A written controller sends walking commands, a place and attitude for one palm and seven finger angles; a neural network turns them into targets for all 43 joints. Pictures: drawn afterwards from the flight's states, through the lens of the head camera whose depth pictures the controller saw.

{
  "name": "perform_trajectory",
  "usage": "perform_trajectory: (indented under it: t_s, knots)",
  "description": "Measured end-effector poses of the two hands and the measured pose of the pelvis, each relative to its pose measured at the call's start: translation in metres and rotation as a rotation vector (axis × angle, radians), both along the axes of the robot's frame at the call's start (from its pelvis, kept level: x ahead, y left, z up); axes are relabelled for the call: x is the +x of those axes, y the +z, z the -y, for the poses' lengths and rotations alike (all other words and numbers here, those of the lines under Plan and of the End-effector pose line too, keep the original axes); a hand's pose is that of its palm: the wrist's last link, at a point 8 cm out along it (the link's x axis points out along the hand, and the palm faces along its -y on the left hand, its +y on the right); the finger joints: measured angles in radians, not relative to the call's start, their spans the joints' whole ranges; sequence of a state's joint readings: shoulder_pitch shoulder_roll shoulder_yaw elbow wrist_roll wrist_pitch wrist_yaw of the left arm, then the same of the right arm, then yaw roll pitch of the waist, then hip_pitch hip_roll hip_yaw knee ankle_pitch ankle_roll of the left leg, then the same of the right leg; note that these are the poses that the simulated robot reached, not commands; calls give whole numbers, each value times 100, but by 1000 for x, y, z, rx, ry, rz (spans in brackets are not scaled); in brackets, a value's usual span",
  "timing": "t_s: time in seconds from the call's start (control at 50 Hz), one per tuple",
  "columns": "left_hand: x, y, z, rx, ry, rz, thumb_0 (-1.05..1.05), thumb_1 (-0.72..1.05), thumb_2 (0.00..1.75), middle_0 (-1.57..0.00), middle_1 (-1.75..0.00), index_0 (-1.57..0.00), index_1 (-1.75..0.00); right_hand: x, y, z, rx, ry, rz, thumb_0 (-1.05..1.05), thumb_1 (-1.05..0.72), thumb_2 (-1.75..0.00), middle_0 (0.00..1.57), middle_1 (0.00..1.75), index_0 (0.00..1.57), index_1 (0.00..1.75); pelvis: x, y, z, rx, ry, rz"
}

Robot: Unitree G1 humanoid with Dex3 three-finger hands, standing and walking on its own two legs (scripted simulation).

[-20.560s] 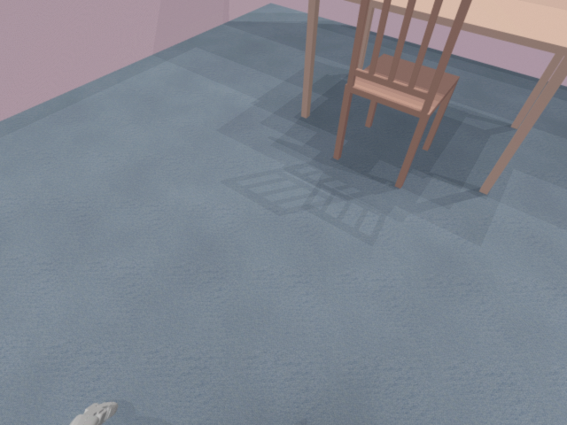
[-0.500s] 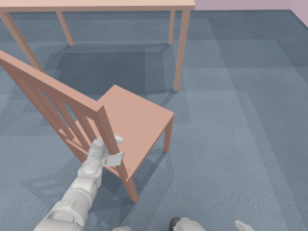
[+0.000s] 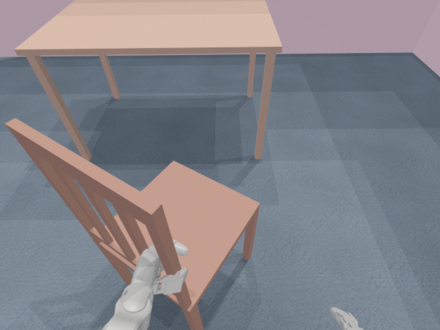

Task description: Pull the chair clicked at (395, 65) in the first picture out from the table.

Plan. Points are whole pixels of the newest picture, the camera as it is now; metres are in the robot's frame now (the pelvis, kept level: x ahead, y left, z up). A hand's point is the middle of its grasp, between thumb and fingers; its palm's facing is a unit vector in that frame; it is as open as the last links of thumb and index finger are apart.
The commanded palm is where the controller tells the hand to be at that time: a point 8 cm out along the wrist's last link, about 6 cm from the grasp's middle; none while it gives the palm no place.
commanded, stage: stop walking, hand still on the chair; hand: left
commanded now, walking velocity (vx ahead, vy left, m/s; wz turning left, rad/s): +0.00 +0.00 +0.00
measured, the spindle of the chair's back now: (112, 225) +0.35 +0.27 -0.07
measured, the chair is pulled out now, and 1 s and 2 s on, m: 0.70 0.70 0.69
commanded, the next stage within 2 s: open the thumb and straighten the fingers in 0.72 s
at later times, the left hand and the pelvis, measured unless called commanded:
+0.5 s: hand (177, 273) +0.24 +0.10 -0.06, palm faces -0.03 -0.99 -0.16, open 6.5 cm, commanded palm +0.23 +0.15 -0.04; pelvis +0.06 -0.01 +0.01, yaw +1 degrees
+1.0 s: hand (176, 270) +0.25 +0.10 -0.06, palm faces -0.03 -0.99 -0.15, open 7.1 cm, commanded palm +0.22 +0.15 -0.04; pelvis +0.05 -0.01 +0.00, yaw +0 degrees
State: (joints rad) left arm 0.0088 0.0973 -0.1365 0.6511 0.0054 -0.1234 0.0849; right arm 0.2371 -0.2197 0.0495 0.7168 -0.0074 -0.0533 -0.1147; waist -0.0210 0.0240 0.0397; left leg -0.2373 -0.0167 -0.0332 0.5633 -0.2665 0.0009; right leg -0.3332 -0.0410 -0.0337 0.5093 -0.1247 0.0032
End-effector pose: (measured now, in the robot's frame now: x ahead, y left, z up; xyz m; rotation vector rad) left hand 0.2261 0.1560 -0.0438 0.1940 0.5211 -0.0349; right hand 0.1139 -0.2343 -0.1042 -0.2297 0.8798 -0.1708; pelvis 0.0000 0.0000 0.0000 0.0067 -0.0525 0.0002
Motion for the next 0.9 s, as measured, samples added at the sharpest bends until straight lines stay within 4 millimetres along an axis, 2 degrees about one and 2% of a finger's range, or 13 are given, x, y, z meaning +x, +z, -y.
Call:
perform_trajectory:
  t_s: [0.12,0.28,0.4,0.5,0.66,0.9]
  knots:
    - [2,1,-1,2,-17,-18,17,54,75,-22,-121,-49,-145,20,8,-6,4,-14,22,1,-90,-90,20,30,20,30,20,6,-5,8,-8,-26]
    - [3,2,0,-2,4,-36,19,53,76,-22,-122,-49,-145,57,12,-12,27,32,49,1,-90,-90,20,30,20,30,42,9,-1,5,4,-39]
    - [2,2,1,-11,39,-48,20,52,77,-21,-121,-49,-145,82,15,-8,26,56,67,1,-90,-90,20,30,20,30,52,10,4,3,12,-47]
    - [2,3,2,-16,66,-57,21,52,77,-21,-120,-49,-145,94,19,-1,18,58,83,1,-90,-90,20,30,20,30,57,10,9,3,18,-47]
    - [1,3,3,-18,89,-60,22,52,78,-22,-119,-49,-145,95,24,10,2,45,82,1,-90,-90,20,30,20,30,57,11,16,0,22,-44]
    - [2,3,2,-21,81,-61,22,51,76,-22,-120,-49,-145,70,20,17,39,-5,53,1,-90,-90,20,30,20,30,51,8,17,-2,17,-71]
